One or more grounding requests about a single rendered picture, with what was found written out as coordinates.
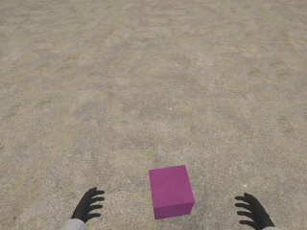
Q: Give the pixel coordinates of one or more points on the left robot hand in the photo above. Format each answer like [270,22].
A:
[84,206]

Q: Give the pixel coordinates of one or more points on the left robot forearm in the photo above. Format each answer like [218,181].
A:
[73,224]

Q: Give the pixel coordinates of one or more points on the right robot hand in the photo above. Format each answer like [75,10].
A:
[257,213]

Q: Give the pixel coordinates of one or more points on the carton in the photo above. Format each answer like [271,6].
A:
[171,190]

